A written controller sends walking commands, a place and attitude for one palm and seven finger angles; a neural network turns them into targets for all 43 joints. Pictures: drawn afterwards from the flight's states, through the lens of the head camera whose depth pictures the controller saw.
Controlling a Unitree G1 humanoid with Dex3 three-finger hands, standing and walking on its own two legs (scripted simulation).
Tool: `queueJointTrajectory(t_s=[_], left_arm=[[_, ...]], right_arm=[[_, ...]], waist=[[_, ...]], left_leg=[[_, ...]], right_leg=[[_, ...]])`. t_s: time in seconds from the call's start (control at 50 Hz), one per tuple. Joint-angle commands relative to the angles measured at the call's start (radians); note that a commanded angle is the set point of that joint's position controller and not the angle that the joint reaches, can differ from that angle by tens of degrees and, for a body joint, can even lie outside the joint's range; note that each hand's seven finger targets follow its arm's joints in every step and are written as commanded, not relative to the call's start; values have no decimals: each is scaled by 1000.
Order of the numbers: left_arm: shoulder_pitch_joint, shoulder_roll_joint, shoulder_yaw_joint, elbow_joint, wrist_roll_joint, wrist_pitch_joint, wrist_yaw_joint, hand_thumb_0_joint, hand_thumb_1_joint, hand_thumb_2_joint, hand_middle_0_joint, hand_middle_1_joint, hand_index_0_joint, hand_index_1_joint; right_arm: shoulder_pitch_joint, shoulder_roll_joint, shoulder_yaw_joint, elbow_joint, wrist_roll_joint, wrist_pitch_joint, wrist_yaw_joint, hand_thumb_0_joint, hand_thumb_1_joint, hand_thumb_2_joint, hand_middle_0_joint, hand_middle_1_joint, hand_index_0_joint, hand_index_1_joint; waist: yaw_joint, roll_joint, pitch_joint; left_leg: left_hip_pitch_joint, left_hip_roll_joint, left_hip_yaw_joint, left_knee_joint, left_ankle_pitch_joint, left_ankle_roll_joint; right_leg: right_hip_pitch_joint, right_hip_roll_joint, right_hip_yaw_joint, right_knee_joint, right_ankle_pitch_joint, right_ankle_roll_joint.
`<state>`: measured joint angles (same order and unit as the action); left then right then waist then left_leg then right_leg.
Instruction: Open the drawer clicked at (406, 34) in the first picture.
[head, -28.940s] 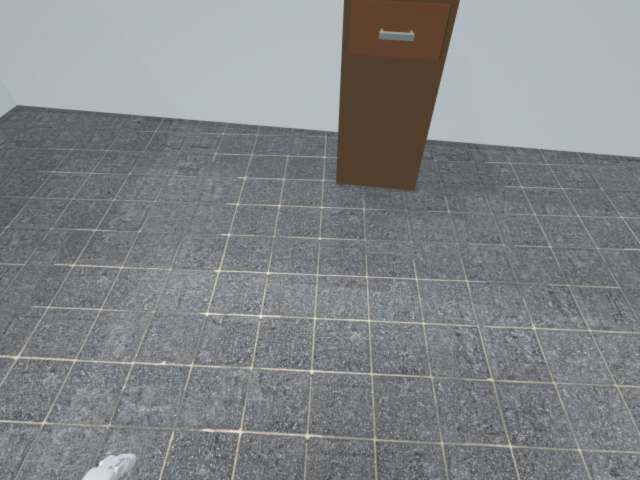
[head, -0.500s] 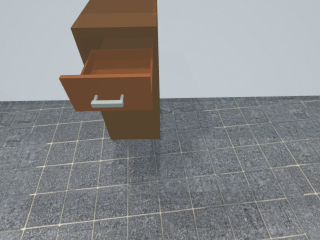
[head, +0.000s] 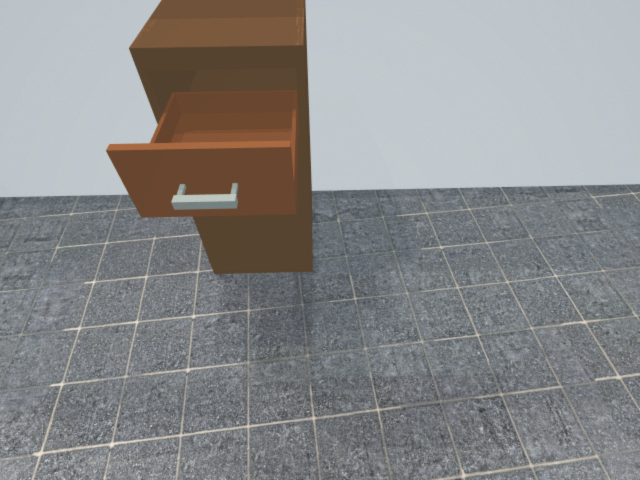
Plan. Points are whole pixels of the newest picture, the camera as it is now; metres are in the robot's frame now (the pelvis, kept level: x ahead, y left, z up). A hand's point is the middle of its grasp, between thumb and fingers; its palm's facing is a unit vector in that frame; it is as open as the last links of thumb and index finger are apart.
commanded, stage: look to check the result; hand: left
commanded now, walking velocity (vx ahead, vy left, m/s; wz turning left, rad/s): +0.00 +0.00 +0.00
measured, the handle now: (206, 195) +0.61 +0.26 -0.05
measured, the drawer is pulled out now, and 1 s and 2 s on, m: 0.30 0.30 0.30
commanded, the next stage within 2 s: stand and wait in 0.38 s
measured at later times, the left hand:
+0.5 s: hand out of the picture +0.06 +0.20 -0.16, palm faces +0.01 -0.96 -0.28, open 7.4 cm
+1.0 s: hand out of the picture +0.12 +0.23 -0.15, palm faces -0.01 -0.94 -0.34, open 7.4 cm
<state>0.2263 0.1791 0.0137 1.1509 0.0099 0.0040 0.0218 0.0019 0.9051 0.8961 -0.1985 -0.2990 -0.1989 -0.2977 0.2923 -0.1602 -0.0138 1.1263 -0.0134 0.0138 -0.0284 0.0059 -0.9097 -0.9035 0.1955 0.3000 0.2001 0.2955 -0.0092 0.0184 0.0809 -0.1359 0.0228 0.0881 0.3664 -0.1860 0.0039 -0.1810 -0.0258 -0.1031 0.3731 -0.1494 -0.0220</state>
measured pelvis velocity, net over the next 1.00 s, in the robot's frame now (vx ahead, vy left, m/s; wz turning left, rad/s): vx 0.03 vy -0.01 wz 0.01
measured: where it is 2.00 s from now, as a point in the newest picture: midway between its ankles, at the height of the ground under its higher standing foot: outside the picture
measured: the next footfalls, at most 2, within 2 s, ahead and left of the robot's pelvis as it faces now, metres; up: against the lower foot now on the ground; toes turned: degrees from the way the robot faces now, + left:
none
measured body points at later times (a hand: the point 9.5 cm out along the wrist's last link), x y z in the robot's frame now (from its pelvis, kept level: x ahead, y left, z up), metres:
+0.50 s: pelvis +0.01 -0.01 +0.00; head +0.03 -0.02 +0.45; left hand +0.06 +0.25 -0.14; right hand +0.04 -0.27 -0.16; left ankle +0.01 +0.11 -0.75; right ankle +0.04 -0.10 -0.75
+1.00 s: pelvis +0.03 -0.01 +0.00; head +0.06 -0.03 +0.45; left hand +0.12 +0.27 -0.13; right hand +0.10 -0.30 -0.14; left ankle +0.01 +0.11 -0.75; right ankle +0.04 -0.10 -0.75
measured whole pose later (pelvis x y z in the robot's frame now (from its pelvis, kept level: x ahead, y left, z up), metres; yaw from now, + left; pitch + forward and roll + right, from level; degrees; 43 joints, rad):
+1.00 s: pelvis +0.03 -0.01 +0.00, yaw +1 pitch -1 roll +0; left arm 0.08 0.30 0.02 1.13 0.01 -0.02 0.01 0.00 0.90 0.90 -0.20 -0.30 -0.20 -0.30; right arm 0.12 -0.32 -0.01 1.11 -0.01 0.01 -0.01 0.01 -0.91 -0.90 0.20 0.30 0.20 0.30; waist -0.01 0.03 0.07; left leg -0.07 0.04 0.07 0.28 -0.18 -0.02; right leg -0.12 0.00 -0.12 0.30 -0.16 -0.04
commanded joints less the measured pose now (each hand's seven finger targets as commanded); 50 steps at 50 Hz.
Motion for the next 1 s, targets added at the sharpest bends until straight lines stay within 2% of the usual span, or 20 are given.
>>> queueJointTrajectory(t_s=[0.0, 0.04, 0.16, 0.26, 0.34, 0.38, 0.46, 0.48, 0.56, 0.76, 0.98], left_arm=[[17, 147, 28, -37, 5, -18, 11, 0, 900, 900, -200, -300, -200, -300], [19, 154, 30, -39, 5, -22, 11, 0, 900, 900, -200, -300, -200, -300], [-6, 173, 32, -38, 6, -24, 10, 0, 900, 900, -200, -300, -200, -300], [-31, 200, 36, -45, 6, -28, 8, 0, 900, 900, -200, -300, -200, -300], [-47, 221, 40, -52, 6, -33, 7, 0, 900, 900, -200, -300, -200, -300], [-64, 230, 40, -54, 6, -32, 5, 0, 900, 900, -200, -300, -200, -300], [-86, 249, 43, -59, 7, -35, 4, 0, 900, 900, -200, -300, -200, -300], [-91, 255, 43, -60, 6, -35, 3, 0, 900, 900, -200, -300, -200, -300], [-110, 271, 45, -63, 6, -39, 2, 0, 900, 900, -200, -300, -200, -300], [-143, 309, 46, -69, 3, -46, 2, 0, 900, 900, -200, -300, -200, -300], [-172, 333, 43, -72, 3, -46, 0, 0, 900, 900, -200, -300, -200, -300]], right_arm=[[41, -118, -19, -31, -1, -16, -3, 0, -900, -900, 200, 300, 200, 300], [32, -128, -24, -34, 1, -18, -3, 0, -900, -900, 200, 300, 200, 300], [0, -146, -25, -37, 0, -20, -2, 0, -900, -900, 200, 300, 200, 300], [-23, -172, -29, -40, -1, -19, 2, 0, -900, -900, 200, 300, 200, 300], [-52, -197, -31, -47, -1, -20, 3, 0, -900, -900, 200, 300, 200, 300], [-62, -204, -30, -45, -3, -19, 5, 0, -900, -900, 200, 300, 200, 300], [-81, -226, -32, -49, -4, -20, 7, 0, -900, -900, 200, 300, 200, 300], [-88, -234, -32, -49, -4, -20, 8, 0, -900, -900, 200, 300, 200, 300], [-103, -254, -32, -54, -3, -23, 9, 0, -900, -900, 200, 300, 200, 300], [-147, -301, -31, -60, -2, -26, 8, 0, -900, -900, 200, 300, 200, 300], [-181, -333, -28, -66, -1, -27, 10, 0, -900, -900, 200, 300, 200, 300]], waist=[[0, -11, 5], [1, -19, -17], [0, -5, -11], [-1, -37, -13], [0, -12, -34], [0, -3, -21], [-2, -24, -34], [0, -9, -41], [-2, -26, -66], [-2, -20, -115], [-2, -18, -111]], left_leg=[[-48, 93, -100, -95, -41, 18], [-29, 97, -100, -89, -21, 20], [-27, 101, -103, -95, -4, 19], [-21, 100, -103, -94, -7, 18], [-2, 100, -106, -89, 13, 16], [-13, 99, -103, -95, 1, 14], [-4, 103, -107, -97, 13, 14], [-1, 102, -107, -96, 17, 13], [13, 109, -111, -97, 54, 13], [50, 119, -109, -97, 137, 9], [67, 123, -110, -115, 153, 6]], right_leg=[[-6, -92, 116, -101, -93, -13], [0, -91, 118, -99, -73, -15], [7, -96, 117, -102, -52, -15], [7, -101, 122, -119, -76, -14], [15, -103, 132, -123, -54, -18], [15, -106, 134, -132, -67, -17], [24, -108, 135, -136, -62, -17], [30, -110, 140, -139, -58, -17], [54, -112, 131, -131, 2, -16], [107, -120, 124, -114, 169, -14], [114, -121, 125, -126, 180, -13]])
